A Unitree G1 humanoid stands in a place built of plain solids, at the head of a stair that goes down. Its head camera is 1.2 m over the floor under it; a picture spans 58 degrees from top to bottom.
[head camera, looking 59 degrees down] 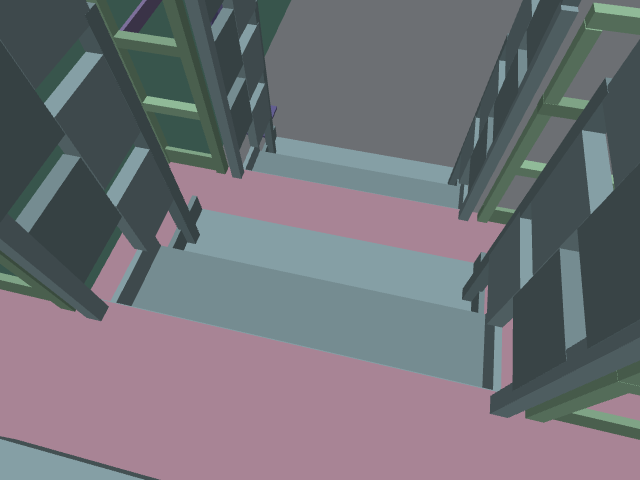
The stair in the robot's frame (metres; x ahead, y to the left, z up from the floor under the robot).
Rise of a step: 0.18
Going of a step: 0.30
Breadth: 1.22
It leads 13 degrees to the right of straight ahead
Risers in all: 3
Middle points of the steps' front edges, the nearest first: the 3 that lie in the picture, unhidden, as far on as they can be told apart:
0.38 0.08 0.00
0.68 0.01 -0.18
0.97 -0.06 -0.37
